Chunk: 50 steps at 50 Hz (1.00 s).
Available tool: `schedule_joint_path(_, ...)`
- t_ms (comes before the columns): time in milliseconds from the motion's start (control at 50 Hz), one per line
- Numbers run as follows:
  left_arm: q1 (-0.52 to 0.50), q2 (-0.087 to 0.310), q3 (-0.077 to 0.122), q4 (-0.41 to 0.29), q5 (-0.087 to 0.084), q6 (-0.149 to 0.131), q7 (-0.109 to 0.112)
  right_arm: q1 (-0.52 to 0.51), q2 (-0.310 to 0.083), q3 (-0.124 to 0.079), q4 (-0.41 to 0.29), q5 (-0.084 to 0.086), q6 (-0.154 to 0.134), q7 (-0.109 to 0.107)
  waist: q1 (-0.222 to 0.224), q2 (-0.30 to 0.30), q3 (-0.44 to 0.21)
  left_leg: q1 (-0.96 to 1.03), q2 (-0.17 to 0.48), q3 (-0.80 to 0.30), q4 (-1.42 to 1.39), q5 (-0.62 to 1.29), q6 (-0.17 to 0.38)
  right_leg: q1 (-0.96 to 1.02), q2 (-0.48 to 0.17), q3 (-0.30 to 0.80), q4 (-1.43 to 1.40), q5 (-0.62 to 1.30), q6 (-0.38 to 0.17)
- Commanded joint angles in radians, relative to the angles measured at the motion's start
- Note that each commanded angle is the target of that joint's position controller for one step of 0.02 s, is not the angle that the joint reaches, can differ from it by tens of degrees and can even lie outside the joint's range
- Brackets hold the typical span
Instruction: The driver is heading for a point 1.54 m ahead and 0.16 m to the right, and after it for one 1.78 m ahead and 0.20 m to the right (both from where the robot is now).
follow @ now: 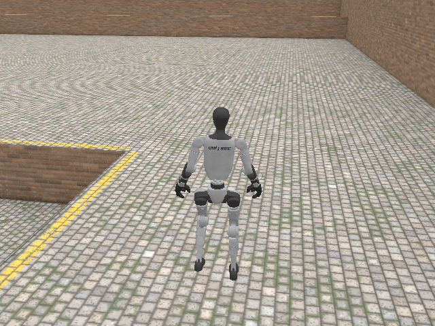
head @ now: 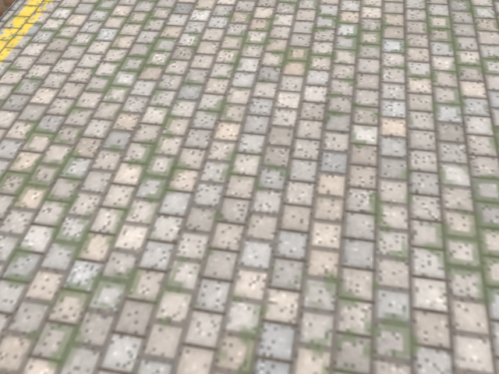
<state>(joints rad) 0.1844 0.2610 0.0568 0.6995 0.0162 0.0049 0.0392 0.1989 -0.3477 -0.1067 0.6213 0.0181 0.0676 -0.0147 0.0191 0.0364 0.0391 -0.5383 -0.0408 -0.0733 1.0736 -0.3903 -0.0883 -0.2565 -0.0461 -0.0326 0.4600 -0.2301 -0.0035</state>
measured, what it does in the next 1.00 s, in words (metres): steps on the spot: left foot, then right foot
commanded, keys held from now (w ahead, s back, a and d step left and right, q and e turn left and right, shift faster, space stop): no key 0.26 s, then w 0.04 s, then no key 0.50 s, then w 0.20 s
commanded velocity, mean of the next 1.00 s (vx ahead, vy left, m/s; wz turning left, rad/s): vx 0.05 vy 0.00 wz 0.10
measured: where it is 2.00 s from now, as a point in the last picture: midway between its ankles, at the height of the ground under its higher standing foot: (263, 343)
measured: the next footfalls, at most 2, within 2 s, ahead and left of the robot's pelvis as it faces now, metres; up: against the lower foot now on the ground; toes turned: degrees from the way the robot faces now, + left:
left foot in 0.16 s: +0.03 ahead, +0.14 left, +0.00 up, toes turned +2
right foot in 0.44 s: +0.05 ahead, -0.11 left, +0.00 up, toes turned +3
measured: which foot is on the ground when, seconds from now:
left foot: up 0.00-0.14, down 0.16-1.00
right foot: down 0.00-0.16, up 0.18-0.42, down 0.44-1.00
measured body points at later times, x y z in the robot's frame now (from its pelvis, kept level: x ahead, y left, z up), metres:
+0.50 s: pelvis +0.01 +0.02 -0.01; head +0.02 +0.02 +0.44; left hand +0.10 +0.30 -0.12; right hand +0.19 -0.20 -0.11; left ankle -0.01 +0.14 -0.74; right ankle +0.01 -0.11 -0.74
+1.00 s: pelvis +0.04 +0.02 -0.01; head +0.04 +0.03 +0.44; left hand +0.08 +0.29 -0.15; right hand +0.14 -0.24 -0.13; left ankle +0.01 +0.13 -0.73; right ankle +0.01 -0.11 -0.74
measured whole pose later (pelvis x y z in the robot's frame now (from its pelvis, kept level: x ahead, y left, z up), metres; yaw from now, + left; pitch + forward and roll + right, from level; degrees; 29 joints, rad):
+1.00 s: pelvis +0.04 +0.02 -0.01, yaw +4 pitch -1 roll +0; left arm 0.28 0.26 0.03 0.91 -0.02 -0.03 0.02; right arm 0.27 -0.24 -0.06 0.86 0.03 -0.04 -0.02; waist 0.00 -0.02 0.00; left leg -0.25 -0.01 0.02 0.65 -0.45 0.06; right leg -0.19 -0.03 -0.01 0.57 -0.37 -0.01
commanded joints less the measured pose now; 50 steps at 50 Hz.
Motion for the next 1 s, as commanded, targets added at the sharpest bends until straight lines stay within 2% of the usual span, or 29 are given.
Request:
schedule_joint_path(20,-0.003,0.194,0.051,-0.051,-0.007,0.0,-0.001,-0.083,-0.006,0.016,-0.113,-0.006,-0.021,0.008,0.028,-0.225,-0.106,0.007,0.029,0.046,-0.173,-0.047,-0.005,0.178,-0.211,0.154,-0.101,0.384,-0.212)
schedule_joint_path(100,-0.011,0.212,0.054,-0.034,-0.032,0.001,-0.019,-0.046,-0.025,0.013,-0.094,-0.003,-0.021,0.015,0.015,-0.244,-0.114,0.184,0.016,0.1,-0.453,0.021,0.033,0.151,-0.227,0.159,-0.062,0.418,-0.211)
schedule_joint_path(140,0.006,0.18,0.039,-0.01,-0.049,-0.003,-0.022,0.01,-0.022,0.013,-0.065,-0.009,-0.023,0.016,-0.022,-0.206,-0.108,0.364,0.008,0.104,-0.746,0.261,0.086,0.081,-0.192,0.128,-0.009,0.369,-0.145)
schedule_joint_path(160,0.05,0.141,0.025,0.003,-0.027,-0.014,-0.028,0.022,-0.06,0.009,-0.071,-0.013,-0.023,0.009,-0.007,-0.117,-0.158,0.525,0.1,-0.014,-0.744,0.44,0.114,-0.008,-0.15,0.087,0.052,0.228,-0.064)
schedule_joint_path(180,0.071,0.072,-0.002,-0.017,0.029,-0.03,-0.043,0.023,-0.144,-0.002,-0.089,-0.027,-0.018,-0.006,0.033,0.164,-0.204,0.65,0.319,-0.237,-0.663,0.823,0.205,-0.176,-0.052,-0.01,0.223,-0.17,0.031)
schedule_joint_path(200,-0.014,0.097,0.003,-0.037,0.012,-0.029,-0.033,-0.006,-0.075,0.018,-0.078,-0.05,-0.031,0.003,-0.02,0.21,-0.189,0.494,0.379,-0.28,-0.694,0.718,0.347,-0.188,-0.03,0.034,0.266,-0.36,0.066)
schedule_joint_path(220,-0.044,0.146,0.016,-0.033,-0.006,-0.022,-0.026,-0.036,-0.041,0.029,-0.079,-0.056,-0.048,0.012,-0.029,0.151,-0.14,0.453,0.335,-0.252,-0.72,0.624,0.353,-0.18,-0.04,0.052,0.328,-0.355,0.08)
schedule_joint_path(240,-0.047,0.145,0.02,-0.024,-0.011,-0.015,-0.023,-0.057,-0.026,0.034,-0.063,-0.054,-0.061,0.012,-0.022,0.149,-0.124,0.444,0.299,-0.218,-0.725,0.58,0.325,-0.193,-0.038,0.06,0.349,-0.329,0.084)
schedule_joint_path(280,-0.003,0.148,0.026,0.004,-0.004,0.002,-0.017,-0.073,-0.052,0.029,-0.045,-0.032,-0.072,0.009,-0.016,0.132,-0.112,0.419,0.269,-0.187,-0.741,0.488,0.3,-0.178,-0.036,0.062,0.378,-0.262,0.099)
schedule_joint_path(300,0.006,0.143,0.024,0.01,-0.008,0.001,-0.022,-0.045,-0.072,0.023,-0.029,-0.025,-0.068,0.006,-0.025,0.124,-0.106,0.409,0.259,-0.192,-0.77,0.337,0.302,-0.18,-0.019,0.038,0.404,-0.239,0.098)
schedule_joint_path(320,-0.005,0.127,0.02,0.011,-0.014,-0.001,-0.024,-0.061,-0.052,0.031,-0.023,-0.028,-0.065,0.004,-0.024,0.115,-0.073,0.375,0.247,-0.186,-0.782,0.267,0.296,-0.172,-0.025,0.048,0.381,-0.22,0.093)
schedule_joint_path(360,-0.023,0.089,0.005,0.013,-0.016,-0.008,-0.027,-0.106,-0.006,0.047,-0.022,-0.037,-0.064,0.002,-0.015,0.113,-0.04,0.336,0.217,-0.148,-0.765,0.3,0.281,-0.109,-0.025,0.046,0.248,-0.185,0.081)
schedule_joint_path(380,-0.015,0.083,0.002,0.018,-0.012,-0.014,-0.028,-0.109,-0.001,0.05,-0.016,-0.037,-0.064,0.002,-0.01,0.108,-0.054,0.344,0.208,-0.136,-0.74,0.354,0.278,-0.065,-0.015,0.035,0.17,-0.141,0.079)
schedule_joint_path(420,0.035,0.085,-0.002,0.04,0.001,-0.023,-0.032,-0.094,0.008,0.054,0.007,-0.024,-0.065,0.005,0.021,0.071,-0.088,0.323,0.181,-0.109,-0.696,0.364,0.239,0.09,0.0,0.023,-0.043,0.108,0.062)
schedule_joint_path(440,0.045,0.122,0.003,0.039,0.011,-0.025,-0.03,-0.056,0.023,0.058,0.023,-0.03,-0.072,0.008,0.007,0.024,-0.103,0.3,0.15,-0.097,-0.673,0.297,0.193,0.158,-0.042,0.078,-0.05,0.255,0.047)
schedule_joint_path(460,0.036,0.191,0.015,0.032,0.003,-0.023,-0.026,-0.022,0.015,0.055,0.027,-0.041,-0.077,0.012,-0.038,-0.074,-0.086,0.284,0.094,-0.051,-0.649,0.201,0.154,0.147,-0.08,0.098,-0.018,0.318,0.015)
schedule_joint_path(480,0.003,0.182,0.017,0.046,-0.01,-0.021,-0.03,-0.021,0.025,0.057,0.028,-0.043,-0.074,0.009,-0.052,-0.158,-0.066,0.325,0.054,-0.002,-0.652,0.164,0.121,0.052,-0.066,0.098,-0.016,0.151,-0.023)
schedule_joint_path(500,-0.016,0.14,0.007,0.034,-0.01,-0.023,-0.034,-0.055,-0.004,0.052,0.035,-0.04,-0.071,0.005,-0.022,-0.129,-0.035,0.337,0.051,0.004,-0.623,0.174,0.109,0.016,-0.049,0.094,-0.033,0.085,-0.027)
schedule_joint_path(520,-0.016,0.123,0.001,0.042,-0.002,-0.026,-0.034,-0.066,-0.004,0.048,0.036,-0.034,-0.067,0.001,-0.02,-0.12,-0.039,0.342,0.053,0.006,-0.608,0.204,0.111,0.01,-0.046,0.093,-0.038,0.075,-0.019)
schedule_joint_path(560,-0.006,0.113,-0.004,0.052,-0.003,-0.037,-0.034,-0.056,0.0,0.047,0.045,-0.031,-0.055,-0.006,-0.016,-0.103,-0.044,0.341,0.061,-0.002,-0.602,0.272,0.115,0.026,-0.033,0.08,-0.026,0.11,-0.006)
schedule_joint_path(700,0.0,0.106,-0.013,0.083,-0.007,-0.035,-0.024,-0.026,0.009,0.042,0.099,-0.027,-0.054,-0.012,-0.011,-0.042,-0.052,0.349,0.067,-0.002,-0.604,0.325,0.101,0.052,-0.019,0.067,-0.006,0.137,-0.006)
schedule_joint_path(800,-0.005,0.098,-0.016,0.115,-0.009,-0.032,-0.023,-0.004,0.003,0.039,0.147,-0.025,-0.053,-0.02,-0.013,-0.028,-0.045,0.36,0.07,0.0,-0.61,0.339,0.091,0.058,-0.013,0.063,-0.012,0.144,-0.01)
schedule_joint_path(820,0.012,0.099,-0.014,0.13,-0.011,-0.029,-0.023,0.016,0.004,0.038,0.164,-0.023,-0.051,-0.022,-0.013,-0.033,-0.065,0.366,0.054,0.019,-0.602,0.245,0.093,0.066,-0.002,0.055,-0.016,0.044,-0.017)
schedule_joint_path(840,0.02,0.114,-0.008,0.139,-0.019,-0.025,-0.021,0.03,-0.001,0.033,0.176,-0.016,-0.05,-0.024,-0.012,-0.05,-0.052,0.339,0.027,0.047,-0.574,0.077,0.103,0.052,0.004,0.06,-0.022,-0.129,-0.037)
schedule_joint_path(880,0.039,0.134,0.0,0.144,-0.03,-0.022,-0.017,0.015,0.011,0.034,0.17,-0.01,-0.061,-0.024,0.003,-0.109,0.044,0.196,0.007,0.071,-0.512,-0.17,0.119,0.002,-0.06,0.175,-0.102,-0.484,-0.103)
schedule_joint_path(920,0.095,0.173,0.012,0.16,-0.036,-0.038,-0.015,-0.018,0.042,0.04,0.149,0.006,-0.099,-0.016,0.015,-0.212,0.104,0.08,0.008,0.12,-0.365,-0.111,0.125,0.025,-0.227,0.418,-0.243,-0.652,-0.201)
schedule_joint_path(940,0.103,0.189,0.019,0.165,-0.037,-0.045,-0.014,-0.041,0.041,0.04,0.141,0.011,-0.116,-0.009,0.019,-0.224,0.133,0.065,0.038,0.093,-0.332,-0.087,0.138,-0.001,-0.278,0.498,-0.279,-0.635,-0.236)
schedule_joint_path(980,0.051,0.182,0.02,0.151,-0.039,-0.054,-0.017,-0.009,0.035,0.036,0.156,0.014,-0.14,0.006,-0.018,-0.217,0.114,0.14,0.063,0.084,-0.415,-0.101,0.172,-0.017,-0.269,0.446,-0.265,-0.508,-0.217)
schedule_joint_path(1000,-0.015,0.172,0.017,0.134,-0.05,-0.051,-0.021,0.069,0.037,0.033,0.194,0.015,-0.148,0.013,-0.068,-0.202,0.089,0.308,0.049,0.107,-0.556,-0.021,0.188,-0.091,-0.214,0.347,-0.232,-0.438,-0.177)
Velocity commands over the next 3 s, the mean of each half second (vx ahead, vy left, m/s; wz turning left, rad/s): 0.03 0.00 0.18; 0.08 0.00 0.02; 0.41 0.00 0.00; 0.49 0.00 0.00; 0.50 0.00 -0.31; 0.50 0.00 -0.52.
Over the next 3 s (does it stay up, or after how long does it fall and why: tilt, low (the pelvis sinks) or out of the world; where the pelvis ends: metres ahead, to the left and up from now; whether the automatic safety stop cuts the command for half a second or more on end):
stays up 1.11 0.00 0.00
